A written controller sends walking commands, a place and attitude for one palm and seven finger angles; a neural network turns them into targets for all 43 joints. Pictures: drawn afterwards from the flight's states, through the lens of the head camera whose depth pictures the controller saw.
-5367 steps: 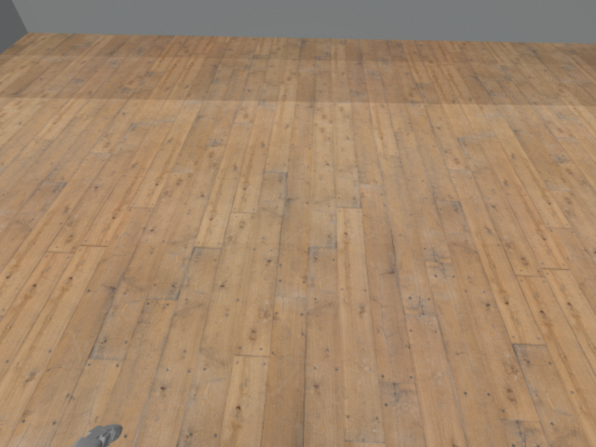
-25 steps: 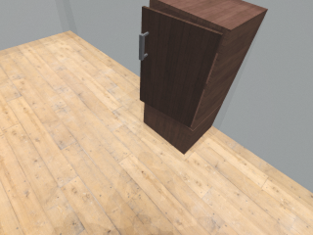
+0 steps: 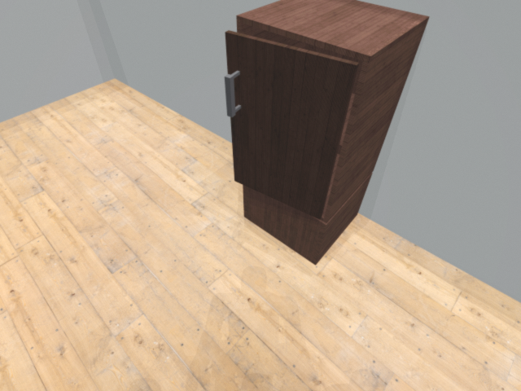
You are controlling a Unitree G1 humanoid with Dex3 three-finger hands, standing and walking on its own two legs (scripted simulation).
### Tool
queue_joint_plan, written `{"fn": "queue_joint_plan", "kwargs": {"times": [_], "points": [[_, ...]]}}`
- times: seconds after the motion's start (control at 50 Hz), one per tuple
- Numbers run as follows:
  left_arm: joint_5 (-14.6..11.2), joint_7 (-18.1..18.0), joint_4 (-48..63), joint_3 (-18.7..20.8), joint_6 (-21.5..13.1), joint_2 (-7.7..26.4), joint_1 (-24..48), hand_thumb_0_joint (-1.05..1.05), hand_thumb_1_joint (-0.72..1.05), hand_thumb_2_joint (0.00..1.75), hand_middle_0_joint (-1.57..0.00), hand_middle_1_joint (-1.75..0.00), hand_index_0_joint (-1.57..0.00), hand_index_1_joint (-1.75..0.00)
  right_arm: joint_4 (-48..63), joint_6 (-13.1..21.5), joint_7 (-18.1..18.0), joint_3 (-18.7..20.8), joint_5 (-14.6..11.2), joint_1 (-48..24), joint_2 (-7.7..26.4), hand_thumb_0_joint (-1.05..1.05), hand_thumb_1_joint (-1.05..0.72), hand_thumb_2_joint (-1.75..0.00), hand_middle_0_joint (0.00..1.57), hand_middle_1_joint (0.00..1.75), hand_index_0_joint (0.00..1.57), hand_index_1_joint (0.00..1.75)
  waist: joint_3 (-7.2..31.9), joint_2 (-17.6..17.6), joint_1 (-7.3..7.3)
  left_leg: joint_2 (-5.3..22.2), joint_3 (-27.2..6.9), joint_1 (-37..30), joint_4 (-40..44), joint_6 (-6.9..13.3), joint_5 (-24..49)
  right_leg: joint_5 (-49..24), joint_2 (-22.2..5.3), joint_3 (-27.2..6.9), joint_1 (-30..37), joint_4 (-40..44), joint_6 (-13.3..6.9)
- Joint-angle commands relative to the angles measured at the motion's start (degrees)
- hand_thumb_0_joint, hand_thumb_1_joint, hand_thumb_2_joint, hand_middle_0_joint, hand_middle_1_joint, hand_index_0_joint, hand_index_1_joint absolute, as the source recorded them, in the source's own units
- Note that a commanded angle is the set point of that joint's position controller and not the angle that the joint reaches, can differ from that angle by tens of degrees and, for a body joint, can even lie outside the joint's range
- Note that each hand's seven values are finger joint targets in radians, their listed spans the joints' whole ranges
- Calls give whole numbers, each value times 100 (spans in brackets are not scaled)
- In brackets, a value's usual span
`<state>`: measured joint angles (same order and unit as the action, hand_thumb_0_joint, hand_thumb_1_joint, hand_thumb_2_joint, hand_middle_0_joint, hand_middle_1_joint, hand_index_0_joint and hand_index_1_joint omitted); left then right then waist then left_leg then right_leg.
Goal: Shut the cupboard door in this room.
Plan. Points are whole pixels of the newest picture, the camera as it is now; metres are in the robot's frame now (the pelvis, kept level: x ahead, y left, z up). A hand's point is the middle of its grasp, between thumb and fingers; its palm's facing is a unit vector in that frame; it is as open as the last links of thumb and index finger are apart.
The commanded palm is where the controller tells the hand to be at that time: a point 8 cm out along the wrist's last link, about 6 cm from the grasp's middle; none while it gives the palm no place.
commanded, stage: let the arm hang, fingers relaxed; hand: left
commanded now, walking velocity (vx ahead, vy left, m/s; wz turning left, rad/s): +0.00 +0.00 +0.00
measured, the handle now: (234, 94) +0.95 +0.14 -0.02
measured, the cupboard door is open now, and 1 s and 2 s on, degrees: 8 8 8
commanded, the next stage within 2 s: look to check the result in 0.20 s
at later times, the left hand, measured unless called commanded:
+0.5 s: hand out of the picture -0.03 +0.18 -0.18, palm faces +0.03 -0.98 -0.19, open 7.3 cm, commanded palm none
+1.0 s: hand out of the picture +0.03 +0.19 -0.17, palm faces +0.03 -0.97 -0.22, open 7.3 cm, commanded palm none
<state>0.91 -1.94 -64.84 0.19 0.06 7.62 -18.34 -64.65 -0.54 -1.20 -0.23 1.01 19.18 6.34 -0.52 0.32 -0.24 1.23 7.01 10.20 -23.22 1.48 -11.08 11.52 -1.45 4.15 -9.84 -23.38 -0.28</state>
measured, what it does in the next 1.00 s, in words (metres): stands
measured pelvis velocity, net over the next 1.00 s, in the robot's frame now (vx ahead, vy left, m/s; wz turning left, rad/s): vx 0.01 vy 0.00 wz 0.01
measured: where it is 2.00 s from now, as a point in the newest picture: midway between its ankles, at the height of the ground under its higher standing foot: outside the picture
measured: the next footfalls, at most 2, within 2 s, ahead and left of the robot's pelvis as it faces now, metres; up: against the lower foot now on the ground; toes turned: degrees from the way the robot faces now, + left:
right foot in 1.70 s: +0.09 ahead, -0.14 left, +0.00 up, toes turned +26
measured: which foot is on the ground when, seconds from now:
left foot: down 0.00-1.00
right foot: down 0.00-1.00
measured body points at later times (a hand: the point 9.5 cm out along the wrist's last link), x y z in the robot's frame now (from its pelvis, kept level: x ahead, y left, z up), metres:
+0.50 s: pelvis +0.00 +0.01 +0.00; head +0.00 +0.01 +0.45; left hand -0.03 +0.23 -0.16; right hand -0.03 -0.20 -0.16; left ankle +0.02 +0.10 -0.74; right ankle +0.01 -0.12 -0.74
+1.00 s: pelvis +0.01 +0.00 +0.00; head +0.02 +0.00 +0.45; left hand +0.03 +0.24 -0.16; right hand +0.02 -0.23 -0.16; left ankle +0.02 +0.10 -0.74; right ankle +0.01 -0.12 -0.74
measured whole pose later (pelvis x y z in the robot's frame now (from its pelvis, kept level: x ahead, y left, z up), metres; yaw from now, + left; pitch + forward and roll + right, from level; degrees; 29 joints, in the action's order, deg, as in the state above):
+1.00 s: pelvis +0.01 +0.00 +0.00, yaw +1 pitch -1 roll +0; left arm 1.2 -1.9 -64.0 1.3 -0.2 10.1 -14.3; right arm -63.7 0.0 -1.3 0.9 0.9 15.5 10.0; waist -2.0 0.0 -0.8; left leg 0.7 6.7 10.1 -23.0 1.5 -11.8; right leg 12.8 -2.0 4.4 -9.9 -23.9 0.1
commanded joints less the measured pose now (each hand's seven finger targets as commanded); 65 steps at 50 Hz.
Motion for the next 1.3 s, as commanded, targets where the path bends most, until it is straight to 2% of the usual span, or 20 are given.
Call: {"fn": "queue_joint_plan", "kwargs": {"times": [0.0, 0.1, 0.32, 0.42, 0.68, 0.88, 0.92, 0.96, 1.02, 1.06, 1.1, 1.12, 1.14, 1.16, 1.18, 1.2, 1.22, 1.24, 1.26, 1.28], "points": [[-21, -30, 51, 111, -52, 522, -435, 0, 90, 90, -20, -30, -20, -30, 91, 50, -83, 96, -6, 400, 530, 0, -90, -90, 20, 30, 20, 30, -575, 53, -5, 520, -636, 327, 691, 3, -456, 154, -414, -545, -366, 541, -168], [-12, -39, 20, 123, -58, 451, -479, 0, 90, 90, -20, -30, -20, -30, 82, 72, -98, 110, -10, 441, 484, 0, -90, -90, 20, 30, 20, 30, -584, 173, -5, 531, -658, 347, 706, 11, -443, 28, -407, -503, -342, 489, -159], [-1, -43, 2, 138, -78, 419, -536, 0, 90, 90, -20, -30, -20, -30, 115, 82, -102, 148, -12, 438, 555, 0, -90, -90, 20, 30, 20, 30, -543, 65, -20, 550, -694, 246, 707, 36, -466, 11, -399, -527, -401, 471, -158], [4, -37, 19, 144, -81, 512, -477, 0, 90, 90, -20, -30, -20, -30, 133, 75, -91, 172, -12, 404, 648, 0, -90, -90, 20, 30, 20, 30, -592, -37, -27, 567, -715, 242, 732, 48, -539, 83, -394, -538, -453, 474, -156], [9, -11, 94, 185, -80, 758, -248, 0, 90, 90, -20, -30, -20, -30, 166, 99, -77, 199, -18, 178, 874, 0, -90, -90, 20, 30, 20, 30, -539, 22, -20, 601, -753, 190, 790, 54, -507, 69, -408, -555, -388, 453, -169], [4, 7, 146, 214, -119, 950, 17, 0, 90, 90, -20, -30, -20, -30, 198, 138, -74, 209, -20, -70, 1060, 0, -90, -90, 20, 30, 20, 30, -282, 44, -22, 616, -701, -108, 675, 43, 167, -296, -466, -578, -194, 505, -182], [-8, -18, 155, 195, -68, 749, -35, 0, 90, 90, -20, -30, -20, -30, 206, 97, -54, 153, -20, -11, 788, 0, -90, -90, 20, 30, 20, 30, -301, 6, -20, 584, -710, 62, 531, 7, 446, -417, -532, -437, -116, 332, -118], [-8, -35, 213, 239, -30, 826, -83, 0, 90, 90, -20, -30, -20, -30, 255, 40, -44, 168, -21, -39, 800, 0, -90, -90, 20, 30, 20, 30, -308, -25, 2, 543, -713, 195, 299, -2, 659, -509, -607, -334, -118, 133, -104], [1, -34, 407, 356, 31, 996, 24, 0, 90, 90, -20, -30, -20, -30, 423, -33, -24, 231, -11, -158, 892, 0, -90, -90, 20, 30, 20, 30, -350, -68, 30, 454, -781, 596, 7, -10, 485, -341, -775, -273, -126, -18, -176], [18, -33, 539, 433, 53, 1102, 74, 0, 90, 90, -20, -30, -20, -30, 546, -74, 1, 284, -2, -249, 876, 0, -90, -90, 20, 30, 20, 30, -297, -198, 37, 307, -710, 780, -355, -48, 439, -339, -1016, -332, -143, -17, -312], [25, -33, 715, 511, 82, 1246, 172, 0, 90, 90, -20, -30, -20, -30, 686, -131, 26, 326, 9, -282, 834, 0, -90, -90, 20, 30, 20, 30, -246, -591, 30, 131, -546, 933, -970, -115, 108, -16, -1389, -474, -253, 167, -525], [39, -37, 803, 544, 84, 1274, 227, 0, 90, 90, -20, -30, -20, -30, 737, -155, 37, 353, 18, -310, 791, 0, -90, -90, 20, 30, 20, 30, -180, -827, 28, 71, -421, 938, -1428, -160, -182, -15, -1611, -559, -322, 296, -661], [53, -46, 889, 558, 81, 1294, 296, 0, 90, 90, -20, -30, -20, -30, 828, -182, 50, 373, 19, -356, 790, 0, -90, -90, 20, 30, 20, 30, -168, -1024, 32, 26, -347, 1022, -1962, -200, -847, -221, -1808, -574, -370, 383, -822], [77, -58, 979, 581, 74, 1305, 408, 0, 90, 90, -20, -30, -20, -30, 899, -193, 64, 396, 27, -399, 779, 0, -90, -90, 20, 30, 20, 30, -170, -1067, 8, 100, -392, 1149, -2240, -226, -1347, -564, -2003, -575, -353, 325, -946], [100, -72, 1057, 604, 68, 1325, 533, 0, 90, 90, -20, -30, -20, -30, 950, -186, 84, 410, 11, -378, 784, 0, -90, -90, 20, 30, 20, 30, -113, -1053, -38, 201, -448, 1171, -2165, -237, -1507, -874, -2083, -414, -267, 143, -946], [102, -71, 1117, 625, 67, 1314, 602, 0, 90, 90, -20, -30, -20, -30, 991, -163, 107, 416, 2, -335, 800, 0, -90, -90, 20, 30, 20, 30, -65, -866, -77, 298, -494, 1046, -1711, -238, -1318, -1152, -2056, -226, -236, -208, -843], [77, -49, 1179, 628, 83, 1306, 615, 0, 90, 90, -20, -30, -20, -30, 993, -126, 122, 419, -5, -193, 882, 0, -90, -90, 20, 30, 20, 30, 55, -458, -154, 369, -639, 620, -947, -190, -337, -1146, -1812, 114, -406, -810, -554], [29, -18, 1265, 616, 132, 1088, 522, 0, 90, 90, -20, -30, -20, -30, 996, -78, 110, 471, 30, 38, 1209, 0, -90, -90, 20, 30, 20, 30, 37, 996, -217, 965, -1866, 233, -148, 97, 1479, -8, -1067, 573, -1112, -1881, -46], [-16, -13, 1443, 542, 181, 852, 630, 0, 90, 90, -20, -30, -20, -30, 962, -69, 25, 571, 111, 318, 1601, 0, -90, -90, 20, 30, 20, 30, -64, 2128, -365, 1902, -3425, -184, 489, 667, 3015, 2353, -228, 476, -2077, -3192, 320], [46, -47, 1504, 540, 258, 965, 870, 0, 90, 90, -20, -30, -20, -30, 817, -114, -32, 584, 133, 498, 1692, 0, -90, -90, 20, 30, 20, 30, 66, 1590, -443, 1936, -3358, -53, 699, 768, 1879, 2305, -210, -285, -2054, -3961, 177]]}}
